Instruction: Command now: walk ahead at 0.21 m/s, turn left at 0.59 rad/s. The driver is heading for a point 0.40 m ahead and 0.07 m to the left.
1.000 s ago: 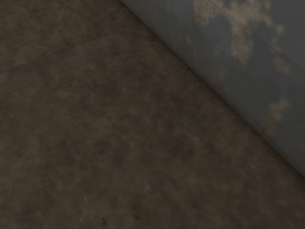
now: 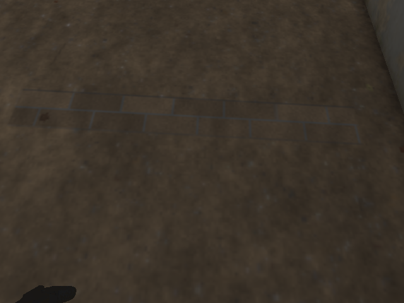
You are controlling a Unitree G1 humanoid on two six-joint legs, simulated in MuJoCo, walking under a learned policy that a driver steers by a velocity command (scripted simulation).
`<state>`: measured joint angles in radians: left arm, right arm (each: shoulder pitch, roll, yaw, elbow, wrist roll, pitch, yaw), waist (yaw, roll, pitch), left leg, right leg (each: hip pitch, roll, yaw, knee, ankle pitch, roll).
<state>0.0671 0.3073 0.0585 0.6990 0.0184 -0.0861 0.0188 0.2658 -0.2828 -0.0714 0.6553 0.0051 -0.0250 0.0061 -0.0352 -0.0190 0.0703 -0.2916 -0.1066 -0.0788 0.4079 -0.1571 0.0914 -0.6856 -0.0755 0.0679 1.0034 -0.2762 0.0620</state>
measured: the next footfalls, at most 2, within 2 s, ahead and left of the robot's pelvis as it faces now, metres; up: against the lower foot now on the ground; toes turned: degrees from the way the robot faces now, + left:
right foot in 0.22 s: +0.25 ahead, -0.12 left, +0.00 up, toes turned +14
left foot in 0.70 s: +0.28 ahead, +0.20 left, +0.00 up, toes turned +24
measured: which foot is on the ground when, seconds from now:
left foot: down 0.00-0.22, up 0.24-0.68, down 0.70-1.00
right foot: up 0.00-0.20, down 0.22-0.70, up 0.72-1.00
